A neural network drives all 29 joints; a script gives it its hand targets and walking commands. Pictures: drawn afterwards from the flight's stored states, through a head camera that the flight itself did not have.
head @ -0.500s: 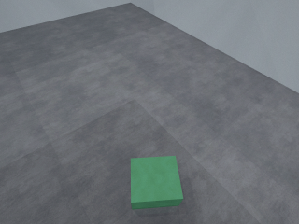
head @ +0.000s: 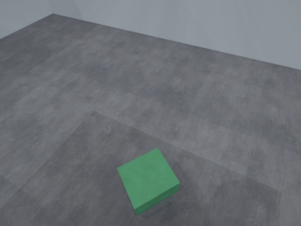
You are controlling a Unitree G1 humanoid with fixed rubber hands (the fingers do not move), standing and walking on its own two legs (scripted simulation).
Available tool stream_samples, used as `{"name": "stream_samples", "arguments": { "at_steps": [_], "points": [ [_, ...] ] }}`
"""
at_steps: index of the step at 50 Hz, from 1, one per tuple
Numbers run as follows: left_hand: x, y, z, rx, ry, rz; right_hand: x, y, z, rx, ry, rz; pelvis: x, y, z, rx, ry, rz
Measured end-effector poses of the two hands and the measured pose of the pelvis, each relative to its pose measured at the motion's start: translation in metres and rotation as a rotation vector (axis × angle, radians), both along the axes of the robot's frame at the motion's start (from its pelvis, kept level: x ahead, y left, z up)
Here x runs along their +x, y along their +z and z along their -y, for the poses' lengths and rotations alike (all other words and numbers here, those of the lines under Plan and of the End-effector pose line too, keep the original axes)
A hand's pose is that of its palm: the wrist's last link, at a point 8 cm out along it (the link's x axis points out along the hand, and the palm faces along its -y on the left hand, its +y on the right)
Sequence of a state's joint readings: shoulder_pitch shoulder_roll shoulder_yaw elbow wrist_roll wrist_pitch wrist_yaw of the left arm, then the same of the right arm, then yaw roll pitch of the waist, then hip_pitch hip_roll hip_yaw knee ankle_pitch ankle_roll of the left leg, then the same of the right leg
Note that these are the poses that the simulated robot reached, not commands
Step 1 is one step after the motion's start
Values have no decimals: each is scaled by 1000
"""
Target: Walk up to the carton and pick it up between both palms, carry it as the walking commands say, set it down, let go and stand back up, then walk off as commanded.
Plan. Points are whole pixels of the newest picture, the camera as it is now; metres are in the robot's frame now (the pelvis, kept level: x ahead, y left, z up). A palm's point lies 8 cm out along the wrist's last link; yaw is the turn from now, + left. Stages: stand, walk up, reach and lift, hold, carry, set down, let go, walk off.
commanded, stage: walk off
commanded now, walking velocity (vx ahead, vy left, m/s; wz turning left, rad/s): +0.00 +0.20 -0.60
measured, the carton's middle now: (148, 179) +0.49 +0.04 -0.68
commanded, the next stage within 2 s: none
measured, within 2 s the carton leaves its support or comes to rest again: neither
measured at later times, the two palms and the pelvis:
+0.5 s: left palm (11, 220) +0.19 +0.40 -0.10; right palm out of the picture +0.03 -0.10 -0.09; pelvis +0.02 +0.16 +0.01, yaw -18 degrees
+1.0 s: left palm out of the picture +0.28 +0.48 -0.07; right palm out of the picture +0.03 -0.02 -0.10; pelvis +0.07 +0.27 +0.02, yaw -35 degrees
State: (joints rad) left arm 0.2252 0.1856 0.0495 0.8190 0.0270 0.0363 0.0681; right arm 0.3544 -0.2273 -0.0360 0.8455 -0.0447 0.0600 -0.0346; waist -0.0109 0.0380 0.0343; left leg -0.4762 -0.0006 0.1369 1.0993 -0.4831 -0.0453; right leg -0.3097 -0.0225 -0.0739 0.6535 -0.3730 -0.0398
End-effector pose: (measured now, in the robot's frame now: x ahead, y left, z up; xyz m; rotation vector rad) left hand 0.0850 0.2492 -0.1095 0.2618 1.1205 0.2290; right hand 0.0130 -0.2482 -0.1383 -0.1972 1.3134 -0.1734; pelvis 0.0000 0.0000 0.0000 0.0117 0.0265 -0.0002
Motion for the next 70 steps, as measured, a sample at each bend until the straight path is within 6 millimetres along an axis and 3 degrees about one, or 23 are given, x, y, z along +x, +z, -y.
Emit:
{"name": "stream_samples", "arguments": {
  "at_steps": [4,8,13,16,19,24,30,33,36,41,46,52,55,58,63,70],
  "points": [
    [-29,14,-38,41,0,-94,28,21,-5,-12,1,93,-2,13,-19,23,-44,-3],
    [-37,22,-80,74,-12,-116,55,32,-26,-11,8,165,-2,17,-46,40,-89,-13],
    [-25,14,-140,86,-42,-112,84,40,-71,-33,20,246,2,9,-92,31,-148,-23],
    [-2,-3,-169,81,-97,-95,78,39,-97,-69,-10,261,6,-1,-120,8,-187,-20],
    [31,-3,-172,44,-159,-68,54,47,-121,-68,-69,242,8,6,-138,-14,-231,-16],
    [93,4,-160,-17,-293,9,21,54,-147,-88,-196,232,15,13,-160,-20,-302,-15],
    [158,16,-122,-60,-458,107,-21,33,-172,-78,-346,198,23,7,-181,-3,-388,-11],
    [182,21,-103,-59,-535,181,-47,11,-185,-50,-412,154,26,-4,-188,9,-431,-7],
    [185,29,-110,-26,-557,183,-61,7,-199,-20,-443,106,29,0,-196,10,-461,0],
    [171,41,-157,56,-554,69,-45,25,-205,-14,-456,147,38,17,-214,36,-515,9],
    [179,47,-201,103,-567,22,-17,36,-213,-28,-460,202,52,21,-239,56,-568,2],
    [215,30,-252,107,-587,5,36,45,-239,-86,-449,277,81,11,-280,41,-634,-14],
    [245,9,-267,92,-627,12,45,45,-260,-144,-468,283,98,-1,-302,15,-669,-20],
    [266,2,-259,51,-668,-1,37,54,-288,-146,-520,264,108,5,-316,-5,-714,-17],
    [301,4,-229,-22,-782,3,21,61,-325,-166,-647,249,125,13,-332,-17,-785,-16],
    [343,16,-162,-84,-963,90,-13,33,-377,-129,-825,194,144,6,-349,-1,-885,-7]
  ]
}}
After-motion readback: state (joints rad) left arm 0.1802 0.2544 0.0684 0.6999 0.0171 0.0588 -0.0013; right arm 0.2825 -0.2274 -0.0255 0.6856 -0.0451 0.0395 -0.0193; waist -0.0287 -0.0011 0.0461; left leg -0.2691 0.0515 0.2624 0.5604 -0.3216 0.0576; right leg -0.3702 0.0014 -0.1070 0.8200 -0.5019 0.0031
